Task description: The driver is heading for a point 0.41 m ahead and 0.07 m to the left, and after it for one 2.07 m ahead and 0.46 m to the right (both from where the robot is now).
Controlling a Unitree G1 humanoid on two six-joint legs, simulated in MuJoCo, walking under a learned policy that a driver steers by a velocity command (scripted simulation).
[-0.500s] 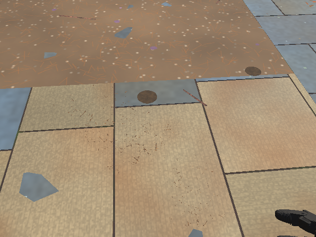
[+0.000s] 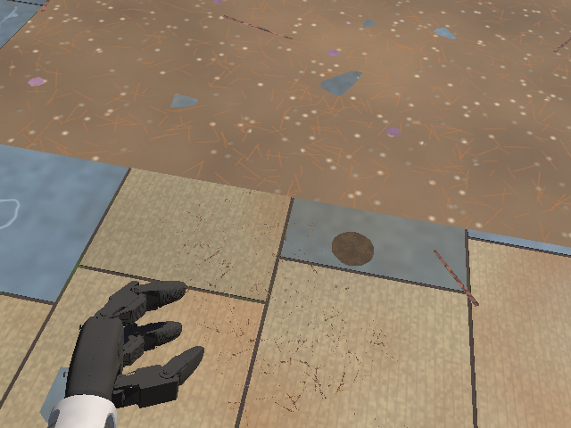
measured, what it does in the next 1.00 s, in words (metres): walks ahead: right foot, then left foot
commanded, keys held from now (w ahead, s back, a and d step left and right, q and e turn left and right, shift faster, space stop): w+q+shift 0.24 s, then e+shift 0.76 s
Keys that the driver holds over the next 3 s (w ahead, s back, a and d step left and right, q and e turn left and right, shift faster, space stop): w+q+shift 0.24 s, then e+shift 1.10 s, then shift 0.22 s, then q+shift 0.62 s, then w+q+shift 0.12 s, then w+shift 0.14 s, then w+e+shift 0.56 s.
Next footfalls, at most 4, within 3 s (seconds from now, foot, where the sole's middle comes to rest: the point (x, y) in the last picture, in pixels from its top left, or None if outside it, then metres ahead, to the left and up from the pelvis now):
0.12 right None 0.33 -0.17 -0.77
0.52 left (176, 421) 0.54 0.16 -0.77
0.92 right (296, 413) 0.53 -0.11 -0.77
1.38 left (213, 385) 0.62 0.08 -0.77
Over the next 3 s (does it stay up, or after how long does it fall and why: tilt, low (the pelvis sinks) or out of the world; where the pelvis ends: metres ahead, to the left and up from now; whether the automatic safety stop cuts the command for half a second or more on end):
stays up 0.90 -0.09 0.00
